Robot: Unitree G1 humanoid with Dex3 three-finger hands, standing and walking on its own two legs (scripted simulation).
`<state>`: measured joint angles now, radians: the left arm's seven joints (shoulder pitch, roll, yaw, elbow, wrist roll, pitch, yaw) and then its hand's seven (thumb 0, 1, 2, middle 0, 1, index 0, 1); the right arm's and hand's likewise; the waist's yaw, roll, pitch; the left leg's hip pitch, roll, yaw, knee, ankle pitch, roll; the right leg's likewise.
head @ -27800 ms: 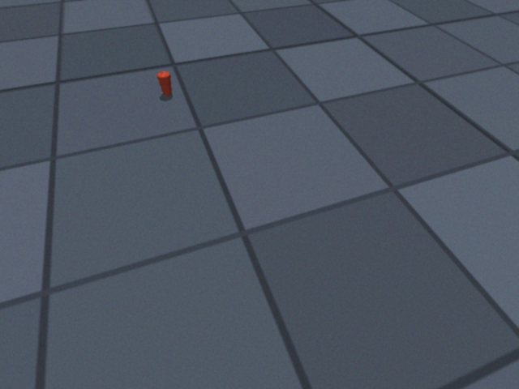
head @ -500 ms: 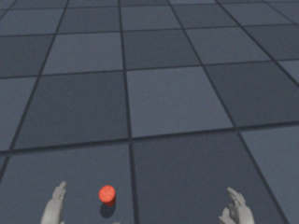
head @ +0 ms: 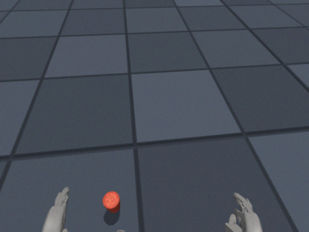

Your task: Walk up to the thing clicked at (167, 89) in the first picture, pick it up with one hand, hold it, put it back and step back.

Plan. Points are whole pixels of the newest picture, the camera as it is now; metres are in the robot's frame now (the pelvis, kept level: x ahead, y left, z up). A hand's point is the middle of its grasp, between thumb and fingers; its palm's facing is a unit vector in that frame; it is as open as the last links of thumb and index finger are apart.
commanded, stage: home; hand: left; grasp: from the side
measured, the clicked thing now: (113, 203) +0.38 +0.22 -0.65
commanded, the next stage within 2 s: stand in 0.50 s
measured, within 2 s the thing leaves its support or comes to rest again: neither
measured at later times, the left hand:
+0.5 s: hand (80, 221) +0.18 +0.18 -0.06, palm faces +0.10 -0.95 -0.29, open 17.4 cm
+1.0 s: hand (77, 229) +0.16 +0.20 -0.09, palm faces -0.03 -0.94 -0.33, open 10.4 cm
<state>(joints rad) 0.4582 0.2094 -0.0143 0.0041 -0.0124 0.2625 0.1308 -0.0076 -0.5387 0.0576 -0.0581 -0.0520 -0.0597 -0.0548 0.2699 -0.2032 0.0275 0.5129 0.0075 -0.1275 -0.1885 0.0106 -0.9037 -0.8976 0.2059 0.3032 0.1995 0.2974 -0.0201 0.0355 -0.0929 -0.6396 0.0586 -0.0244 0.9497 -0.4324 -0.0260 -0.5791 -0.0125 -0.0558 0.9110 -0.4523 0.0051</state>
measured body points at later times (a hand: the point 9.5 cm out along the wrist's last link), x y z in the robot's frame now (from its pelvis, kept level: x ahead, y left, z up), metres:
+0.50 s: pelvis +0.01 +0.00 +0.00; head +0.03 +0.01 +0.45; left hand +0.17 +0.23 -0.03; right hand +0.17 -0.24 -0.07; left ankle +0.03 +0.13 -0.69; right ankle +0.01 -0.13 -0.69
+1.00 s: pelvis +0.00 +0.00 +0.01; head +0.03 +0.01 +0.46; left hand +0.16 +0.25 -0.06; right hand +0.16 -0.25 -0.09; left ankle +0.03 +0.13 -0.69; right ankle +0.01 -0.13 -0.69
